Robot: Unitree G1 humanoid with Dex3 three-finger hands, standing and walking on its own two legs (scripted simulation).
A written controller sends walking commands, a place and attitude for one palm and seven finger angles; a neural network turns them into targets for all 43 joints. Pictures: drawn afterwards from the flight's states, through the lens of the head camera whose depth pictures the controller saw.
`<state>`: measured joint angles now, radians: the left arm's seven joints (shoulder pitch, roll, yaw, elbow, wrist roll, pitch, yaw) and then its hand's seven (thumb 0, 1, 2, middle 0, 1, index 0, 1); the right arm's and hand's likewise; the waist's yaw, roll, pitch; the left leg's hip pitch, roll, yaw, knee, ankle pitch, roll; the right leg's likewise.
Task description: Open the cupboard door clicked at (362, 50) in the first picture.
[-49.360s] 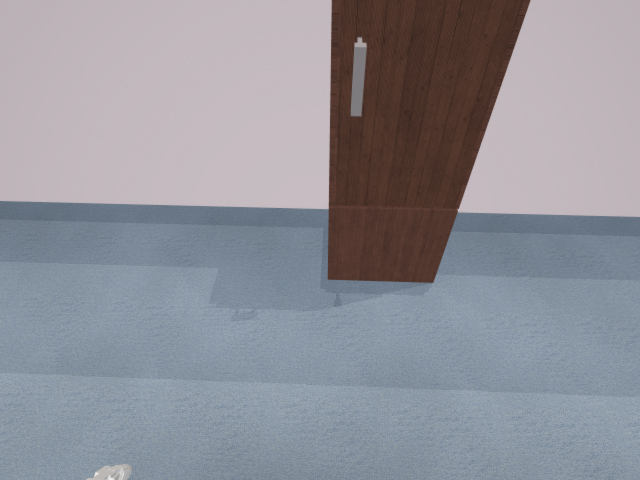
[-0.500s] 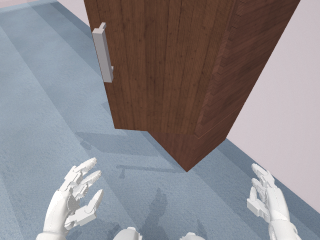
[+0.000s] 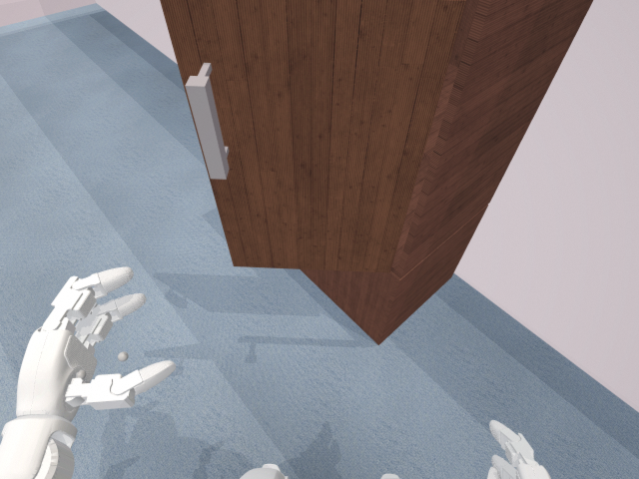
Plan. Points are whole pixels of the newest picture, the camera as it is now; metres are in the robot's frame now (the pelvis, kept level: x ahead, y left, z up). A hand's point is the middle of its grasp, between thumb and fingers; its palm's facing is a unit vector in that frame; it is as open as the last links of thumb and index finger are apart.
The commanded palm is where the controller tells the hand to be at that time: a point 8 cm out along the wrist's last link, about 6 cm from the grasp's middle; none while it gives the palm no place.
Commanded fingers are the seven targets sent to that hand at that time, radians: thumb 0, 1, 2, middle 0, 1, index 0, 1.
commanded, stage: raise the hand with hooked fingers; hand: left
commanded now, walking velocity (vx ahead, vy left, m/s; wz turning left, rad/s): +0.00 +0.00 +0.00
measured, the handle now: (213, 123) +0.58 +0.20 +0.13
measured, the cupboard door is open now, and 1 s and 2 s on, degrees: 46 46 46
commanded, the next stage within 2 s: move the hooked fingers beside the handle in 1.18 s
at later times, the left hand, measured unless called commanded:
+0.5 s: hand (94, 296) +0.28 +0.26 +0.11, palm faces +0.07 -1.00 -0.04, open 13.9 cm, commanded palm +0.26 +0.31 +0.13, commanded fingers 0.00 -0.50 0.30 -0.30 -1.20 -0.30 -1.20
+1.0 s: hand (94, 256) +0.31 +0.26 +0.14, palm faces +0.09 -1.00 -0.02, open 14.0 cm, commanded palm +0.28 +0.31 +0.14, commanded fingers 0.00 -0.50 0.30 -0.30 -1.20 -0.30 -1.20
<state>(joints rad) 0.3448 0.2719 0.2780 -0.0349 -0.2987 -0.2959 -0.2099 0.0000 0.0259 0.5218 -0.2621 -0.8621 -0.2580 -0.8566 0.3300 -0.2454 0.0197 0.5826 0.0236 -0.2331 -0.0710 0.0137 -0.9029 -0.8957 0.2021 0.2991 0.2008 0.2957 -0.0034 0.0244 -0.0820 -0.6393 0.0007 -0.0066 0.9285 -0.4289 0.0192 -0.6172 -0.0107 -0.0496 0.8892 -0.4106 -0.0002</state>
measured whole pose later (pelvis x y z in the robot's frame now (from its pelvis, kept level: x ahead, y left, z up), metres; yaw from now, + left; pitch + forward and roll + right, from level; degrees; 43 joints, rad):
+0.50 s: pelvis +0.01 +0.00 +0.02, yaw +1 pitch +4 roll -1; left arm 0.02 0.39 0.38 0.26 -0.33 -0.09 -0.42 -0.01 -0.47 0.31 -0.30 -1.18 -0.29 -1.18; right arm 0.24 -0.26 0.07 0.57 0.05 -0.23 -0.11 0.01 -0.90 -0.90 0.20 0.30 0.20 0.30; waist 0.03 0.04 -0.05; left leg -0.47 0.00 -0.02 0.77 -0.38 0.02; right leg -0.44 -0.01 -0.06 0.72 -0.36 0.00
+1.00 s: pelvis +0.02 -0.01 +0.03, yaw -1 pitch +3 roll -1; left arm -0.08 0.40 0.46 0.34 -0.33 -0.12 -0.43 -0.02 -0.50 0.30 -0.30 -1.20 -0.30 -1.20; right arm 0.29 -0.28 0.04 0.59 0.05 -0.21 -0.11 0.01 -0.90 -0.90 0.20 0.30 0.20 0.30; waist 0.02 0.02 -0.04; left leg -0.40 0.01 0.00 0.69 -0.35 0.01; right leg -0.39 0.00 -0.04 0.66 -0.33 -0.01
